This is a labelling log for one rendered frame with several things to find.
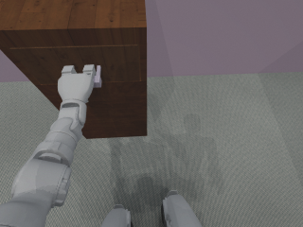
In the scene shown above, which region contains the robot left upper arm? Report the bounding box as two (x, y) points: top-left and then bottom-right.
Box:
(0, 158), (72, 227)

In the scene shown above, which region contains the robot right shin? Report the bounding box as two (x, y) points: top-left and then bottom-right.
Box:
(166, 190), (178, 227)

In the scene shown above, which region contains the left robot thigh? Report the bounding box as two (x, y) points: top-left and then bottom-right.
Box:
(100, 208), (131, 227)

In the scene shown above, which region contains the drawer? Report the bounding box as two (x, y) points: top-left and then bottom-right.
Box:
(9, 44), (140, 84)

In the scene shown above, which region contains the left robot hand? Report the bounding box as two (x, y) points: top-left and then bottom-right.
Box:
(58, 64), (97, 103)

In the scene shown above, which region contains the handle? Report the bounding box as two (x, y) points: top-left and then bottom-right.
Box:
(93, 65), (102, 88)

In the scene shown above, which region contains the cabinet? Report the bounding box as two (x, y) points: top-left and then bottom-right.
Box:
(0, 0), (148, 139)

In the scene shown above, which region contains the robot left forearm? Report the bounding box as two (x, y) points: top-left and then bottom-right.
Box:
(11, 99), (87, 198)

